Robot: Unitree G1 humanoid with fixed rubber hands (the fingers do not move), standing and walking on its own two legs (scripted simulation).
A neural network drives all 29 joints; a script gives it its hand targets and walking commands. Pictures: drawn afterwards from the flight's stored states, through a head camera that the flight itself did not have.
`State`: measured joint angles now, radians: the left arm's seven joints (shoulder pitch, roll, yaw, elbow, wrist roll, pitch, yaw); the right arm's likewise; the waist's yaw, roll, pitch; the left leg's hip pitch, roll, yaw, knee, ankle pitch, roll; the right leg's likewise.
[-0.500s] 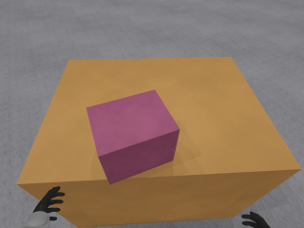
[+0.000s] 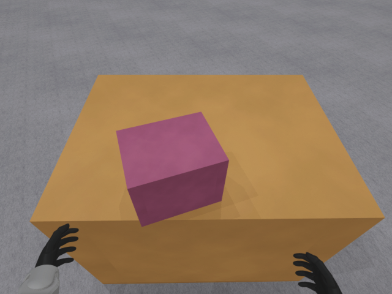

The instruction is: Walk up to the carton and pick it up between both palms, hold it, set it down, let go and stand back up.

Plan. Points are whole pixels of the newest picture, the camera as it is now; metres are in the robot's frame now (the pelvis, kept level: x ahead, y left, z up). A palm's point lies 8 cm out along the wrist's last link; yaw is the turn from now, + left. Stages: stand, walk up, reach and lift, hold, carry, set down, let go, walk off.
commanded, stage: reach and lift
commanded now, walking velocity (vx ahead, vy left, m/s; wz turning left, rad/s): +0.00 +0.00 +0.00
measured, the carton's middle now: (172, 168) +0.42 +0.09 -0.01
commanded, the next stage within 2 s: none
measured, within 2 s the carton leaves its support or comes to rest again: neither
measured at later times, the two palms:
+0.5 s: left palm (64, 253) +0.20 +0.26 +0.00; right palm (325, 258) +0.22 -0.24 -0.02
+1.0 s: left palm (70, 245) +0.20 +0.25 +0.01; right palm (314, 221) +0.27 -0.22 +0.02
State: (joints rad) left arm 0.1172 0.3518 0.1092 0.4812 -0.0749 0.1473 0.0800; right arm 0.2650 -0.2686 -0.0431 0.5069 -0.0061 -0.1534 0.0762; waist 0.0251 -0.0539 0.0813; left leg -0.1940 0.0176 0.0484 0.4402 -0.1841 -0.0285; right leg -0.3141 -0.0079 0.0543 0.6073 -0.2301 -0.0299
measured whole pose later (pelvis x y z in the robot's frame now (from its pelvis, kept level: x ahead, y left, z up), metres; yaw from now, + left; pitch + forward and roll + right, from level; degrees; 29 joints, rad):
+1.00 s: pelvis +0.03 +0.01 +0.01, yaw +0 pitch +0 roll +3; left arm 0.29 0.19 0.00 0.12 -0.14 0.05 0.22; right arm 0.14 -0.37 0.00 0.34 0.25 -0.15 0.19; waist 0.07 -0.03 -0.01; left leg -0.18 0.02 0.05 0.37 -0.18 -0.05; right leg -0.29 0.00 0.05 0.53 -0.23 -0.02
